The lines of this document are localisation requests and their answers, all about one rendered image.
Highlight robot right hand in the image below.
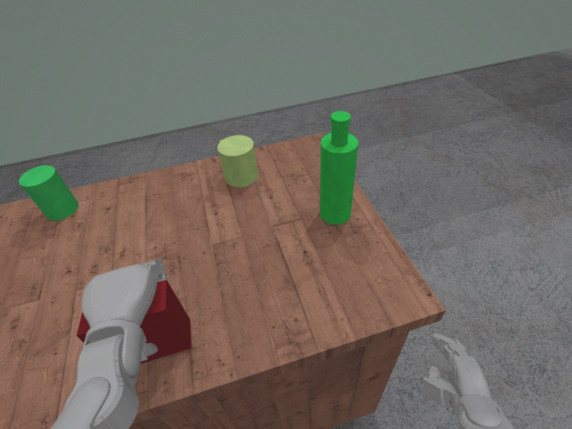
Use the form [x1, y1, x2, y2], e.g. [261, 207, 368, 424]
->
[424, 333, 492, 412]

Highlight robot left forearm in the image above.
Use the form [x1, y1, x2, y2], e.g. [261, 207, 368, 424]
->
[50, 320, 143, 429]

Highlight sponge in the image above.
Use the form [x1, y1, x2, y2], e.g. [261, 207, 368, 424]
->
[77, 280, 191, 364]

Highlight robot left hand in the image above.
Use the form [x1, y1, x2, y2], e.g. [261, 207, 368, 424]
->
[82, 258, 169, 362]

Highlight robot right forearm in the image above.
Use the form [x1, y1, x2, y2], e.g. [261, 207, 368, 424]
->
[458, 394, 513, 429]

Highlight table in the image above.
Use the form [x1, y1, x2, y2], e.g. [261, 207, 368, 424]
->
[0, 133, 446, 429]

